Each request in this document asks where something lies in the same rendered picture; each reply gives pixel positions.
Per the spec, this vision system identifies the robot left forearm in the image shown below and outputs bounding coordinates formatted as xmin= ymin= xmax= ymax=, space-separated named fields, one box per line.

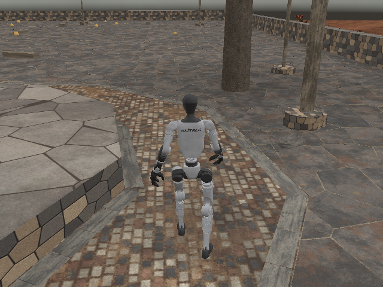
xmin=153 ymin=145 xmax=167 ymax=173

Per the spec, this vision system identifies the right robot hand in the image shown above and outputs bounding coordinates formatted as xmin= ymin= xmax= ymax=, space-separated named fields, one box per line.
xmin=209 ymin=155 xmax=223 ymax=164

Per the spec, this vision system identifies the robot right foot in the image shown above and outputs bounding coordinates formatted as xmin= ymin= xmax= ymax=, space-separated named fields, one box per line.
xmin=202 ymin=243 xmax=213 ymax=259

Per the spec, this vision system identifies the robot head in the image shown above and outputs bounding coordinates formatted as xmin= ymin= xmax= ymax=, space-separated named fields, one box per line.
xmin=181 ymin=94 xmax=201 ymax=123

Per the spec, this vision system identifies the robot right forearm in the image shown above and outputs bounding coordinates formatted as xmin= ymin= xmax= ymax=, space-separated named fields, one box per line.
xmin=214 ymin=142 xmax=223 ymax=158

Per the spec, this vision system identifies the left robot upper arm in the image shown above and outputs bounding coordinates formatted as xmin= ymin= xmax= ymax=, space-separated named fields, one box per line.
xmin=162 ymin=121 xmax=178 ymax=155

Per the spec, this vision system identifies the right robot upper arm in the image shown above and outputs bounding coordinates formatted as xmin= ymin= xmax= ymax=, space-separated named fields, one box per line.
xmin=203 ymin=120 xmax=220 ymax=151

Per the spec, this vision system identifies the left robot hand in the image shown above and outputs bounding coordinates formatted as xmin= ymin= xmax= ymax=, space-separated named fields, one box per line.
xmin=150 ymin=170 xmax=164 ymax=187

